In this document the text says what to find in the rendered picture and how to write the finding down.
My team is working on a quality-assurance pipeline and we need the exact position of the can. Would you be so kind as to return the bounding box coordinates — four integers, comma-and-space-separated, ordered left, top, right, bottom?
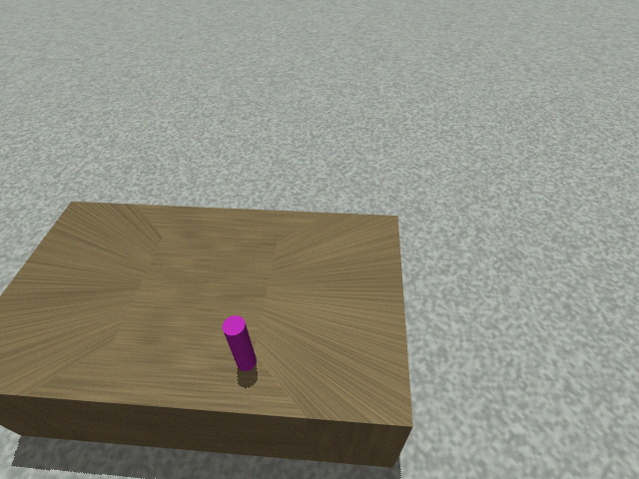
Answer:
223, 315, 257, 371

